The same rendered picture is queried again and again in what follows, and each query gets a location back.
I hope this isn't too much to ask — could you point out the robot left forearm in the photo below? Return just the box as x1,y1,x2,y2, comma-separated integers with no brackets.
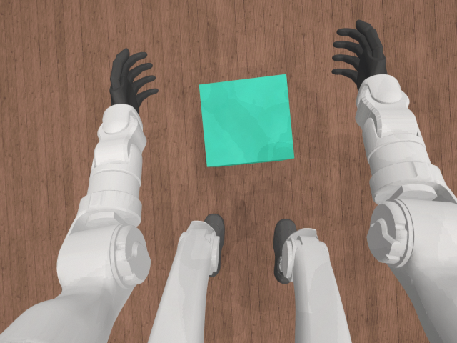
57,104,146,284

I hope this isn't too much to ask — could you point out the robot right hand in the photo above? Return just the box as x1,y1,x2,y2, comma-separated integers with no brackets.
332,20,387,90

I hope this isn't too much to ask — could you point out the left robot shin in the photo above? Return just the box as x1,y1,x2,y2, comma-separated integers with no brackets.
177,221,215,248

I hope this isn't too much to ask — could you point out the robot right upper arm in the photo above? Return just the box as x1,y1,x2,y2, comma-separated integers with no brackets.
367,198,457,343

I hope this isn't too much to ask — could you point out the robot right forearm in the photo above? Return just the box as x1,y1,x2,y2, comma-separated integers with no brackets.
355,74,457,204

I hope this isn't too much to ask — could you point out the robot left hand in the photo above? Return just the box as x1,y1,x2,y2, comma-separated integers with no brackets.
109,48,159,114

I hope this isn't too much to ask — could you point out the right robot foot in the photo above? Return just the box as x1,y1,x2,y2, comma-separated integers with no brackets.
273,219,297,284

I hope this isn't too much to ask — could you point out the carton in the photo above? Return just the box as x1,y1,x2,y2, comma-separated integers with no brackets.
199,74,294,166

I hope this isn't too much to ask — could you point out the robot left upper arm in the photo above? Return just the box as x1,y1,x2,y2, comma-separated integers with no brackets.
0,223,151,343

